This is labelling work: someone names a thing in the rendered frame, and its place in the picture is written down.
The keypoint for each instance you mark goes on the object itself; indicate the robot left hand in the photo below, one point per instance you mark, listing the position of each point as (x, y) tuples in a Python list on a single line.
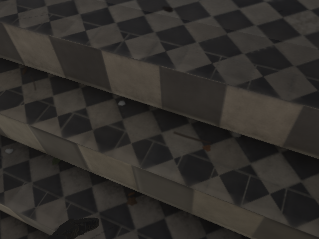
[(74, 228)]

